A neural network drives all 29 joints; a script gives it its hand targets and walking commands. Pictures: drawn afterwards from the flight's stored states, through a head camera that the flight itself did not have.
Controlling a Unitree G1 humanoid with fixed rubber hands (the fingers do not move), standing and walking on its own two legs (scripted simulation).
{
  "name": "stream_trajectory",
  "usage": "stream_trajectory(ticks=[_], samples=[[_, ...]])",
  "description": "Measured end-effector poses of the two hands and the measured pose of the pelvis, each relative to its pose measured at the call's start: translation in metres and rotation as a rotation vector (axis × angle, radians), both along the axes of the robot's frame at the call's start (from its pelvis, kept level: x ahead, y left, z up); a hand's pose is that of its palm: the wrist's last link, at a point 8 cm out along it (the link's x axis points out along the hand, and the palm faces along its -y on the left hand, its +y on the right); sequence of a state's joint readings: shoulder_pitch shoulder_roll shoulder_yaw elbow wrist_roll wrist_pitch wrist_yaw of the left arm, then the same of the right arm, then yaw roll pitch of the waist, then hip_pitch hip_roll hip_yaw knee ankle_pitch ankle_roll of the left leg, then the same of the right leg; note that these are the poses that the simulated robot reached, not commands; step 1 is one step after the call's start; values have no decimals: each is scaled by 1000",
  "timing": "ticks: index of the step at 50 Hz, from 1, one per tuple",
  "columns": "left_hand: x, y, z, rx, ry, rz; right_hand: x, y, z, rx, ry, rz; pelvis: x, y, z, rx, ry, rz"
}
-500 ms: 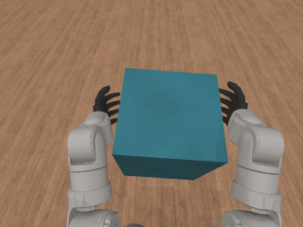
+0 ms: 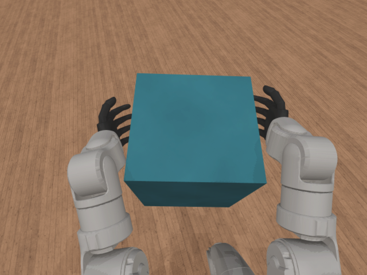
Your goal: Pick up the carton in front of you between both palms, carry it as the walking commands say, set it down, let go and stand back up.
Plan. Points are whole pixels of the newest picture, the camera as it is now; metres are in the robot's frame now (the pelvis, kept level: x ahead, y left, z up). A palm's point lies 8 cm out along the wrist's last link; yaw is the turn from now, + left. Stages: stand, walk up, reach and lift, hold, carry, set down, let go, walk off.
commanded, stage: carry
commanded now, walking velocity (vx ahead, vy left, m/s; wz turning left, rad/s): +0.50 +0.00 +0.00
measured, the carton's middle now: (190, 150) +0.37 -0.05 +0.07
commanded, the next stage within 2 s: none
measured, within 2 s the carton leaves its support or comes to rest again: neither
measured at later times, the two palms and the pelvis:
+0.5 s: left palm (113, 64) +0.64 +0.11 +0.13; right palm (220, 48) +0.66 -0.19 +0.12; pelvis +0.32 -0.06 +0.03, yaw +3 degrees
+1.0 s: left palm (108, 25) +0.88 +0.14 +0.13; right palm (196, 11) +0.89 -0.16 +0.13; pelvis +0.65 -0.02 +0.03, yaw +1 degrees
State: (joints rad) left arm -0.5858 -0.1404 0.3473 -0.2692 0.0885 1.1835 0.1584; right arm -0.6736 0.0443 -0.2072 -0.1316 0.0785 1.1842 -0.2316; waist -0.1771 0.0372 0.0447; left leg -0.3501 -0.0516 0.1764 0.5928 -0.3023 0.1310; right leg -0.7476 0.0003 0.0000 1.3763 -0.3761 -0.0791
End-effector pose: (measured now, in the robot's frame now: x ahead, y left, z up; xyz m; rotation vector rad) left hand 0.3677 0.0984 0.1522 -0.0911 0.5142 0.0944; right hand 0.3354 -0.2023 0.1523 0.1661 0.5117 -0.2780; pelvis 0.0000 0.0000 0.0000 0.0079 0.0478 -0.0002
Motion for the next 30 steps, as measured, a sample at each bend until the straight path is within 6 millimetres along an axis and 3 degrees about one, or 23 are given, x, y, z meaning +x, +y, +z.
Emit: stream_trajectory(ticks=[4,8,12,15,23,30], samples=[[50,11,29,-8,-31,40,67,11,42,-45,-30,56,55,-14,11,-15,19,5],[97,20,38,-18,-12,84,133,21,53,-62,-16,118,117,-32,9,-13,25,17],[148,21,31,4,20,138,198,21,37,-50,11,176,180,-51,-6,-17,8,37],[179,19,16,17,95,168,237,20,14,-29,80,204,211,-59,-3,-18,11,46],[254,15,-17,-5,198,206,310,16,-25,24,170,177,292,-63,23,14,47,55],[324,16,-35,-2,165,159,366,17,-44,15,139,134,386,-45,24,14,55,50]])
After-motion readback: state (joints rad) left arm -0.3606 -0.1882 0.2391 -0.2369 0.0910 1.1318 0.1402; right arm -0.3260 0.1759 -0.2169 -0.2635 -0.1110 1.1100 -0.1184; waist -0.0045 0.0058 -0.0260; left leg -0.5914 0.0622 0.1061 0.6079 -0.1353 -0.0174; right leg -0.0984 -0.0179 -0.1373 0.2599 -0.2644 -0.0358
